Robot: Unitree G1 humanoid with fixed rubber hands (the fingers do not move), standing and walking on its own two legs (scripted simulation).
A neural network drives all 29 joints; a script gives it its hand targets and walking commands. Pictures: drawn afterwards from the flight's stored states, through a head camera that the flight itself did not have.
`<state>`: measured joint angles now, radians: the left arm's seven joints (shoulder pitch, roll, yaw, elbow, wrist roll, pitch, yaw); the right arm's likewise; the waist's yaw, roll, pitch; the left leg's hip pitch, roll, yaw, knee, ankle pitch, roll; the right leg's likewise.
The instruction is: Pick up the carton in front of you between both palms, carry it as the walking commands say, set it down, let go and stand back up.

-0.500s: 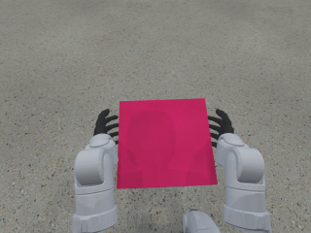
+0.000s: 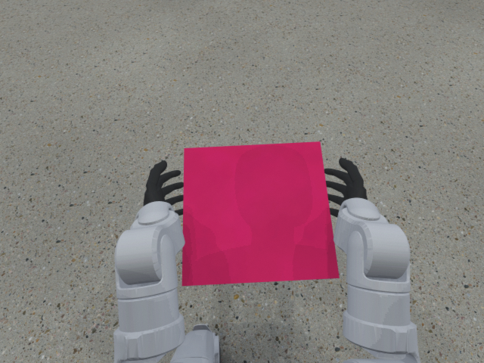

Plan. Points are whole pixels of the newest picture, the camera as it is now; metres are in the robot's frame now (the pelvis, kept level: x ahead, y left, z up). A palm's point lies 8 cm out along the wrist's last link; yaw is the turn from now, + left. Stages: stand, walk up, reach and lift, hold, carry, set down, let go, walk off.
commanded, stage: carry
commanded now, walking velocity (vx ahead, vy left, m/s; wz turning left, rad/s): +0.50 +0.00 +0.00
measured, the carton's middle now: (254, 222) +0.35 +0.01 -0.03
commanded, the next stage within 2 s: none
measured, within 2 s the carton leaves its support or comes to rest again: neither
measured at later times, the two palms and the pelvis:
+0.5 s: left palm (182, 65) +0.64 +0.16 +0.10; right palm (324, 69) +0.62 -0.13 +0.10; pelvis +0.37 +0.03 +0.00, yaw -4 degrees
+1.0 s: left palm out of the picture +0.94 +0.15 +0.10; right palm out of the picture +0.93 -0.13 +0.10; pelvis +0.67 +0.02 -0.01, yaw -2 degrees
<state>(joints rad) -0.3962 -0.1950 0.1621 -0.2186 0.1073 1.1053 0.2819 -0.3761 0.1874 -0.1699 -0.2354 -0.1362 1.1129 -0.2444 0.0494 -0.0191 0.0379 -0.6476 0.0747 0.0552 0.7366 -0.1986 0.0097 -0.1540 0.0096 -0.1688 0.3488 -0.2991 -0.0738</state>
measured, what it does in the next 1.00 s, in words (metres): walks ahead: left foot, then right foot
